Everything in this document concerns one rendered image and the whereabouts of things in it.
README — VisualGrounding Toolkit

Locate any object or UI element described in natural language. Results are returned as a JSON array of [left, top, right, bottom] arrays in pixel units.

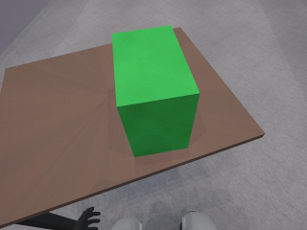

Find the right robot thigh
[[181, 212, 218, 230]]

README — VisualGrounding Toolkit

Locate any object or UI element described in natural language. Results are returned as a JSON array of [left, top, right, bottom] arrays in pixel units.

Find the left robot thigh
[[110, 217, 143, 230]]

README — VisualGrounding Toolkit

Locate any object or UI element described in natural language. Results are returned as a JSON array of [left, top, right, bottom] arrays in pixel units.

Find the robot thigh
[[110, 217, 143, 230], [181, 212, 218, 230]]

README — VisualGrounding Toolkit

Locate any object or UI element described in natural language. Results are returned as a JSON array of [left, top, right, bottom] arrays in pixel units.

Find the robot left hand
[[72, 206, 101, 230]]

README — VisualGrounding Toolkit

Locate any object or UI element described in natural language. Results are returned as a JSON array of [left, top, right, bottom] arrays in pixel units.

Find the carton
[[111, 25, 200, 157]]

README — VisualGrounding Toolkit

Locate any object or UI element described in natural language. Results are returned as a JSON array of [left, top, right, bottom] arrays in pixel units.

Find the table
[[0, 27, 266, 230]]

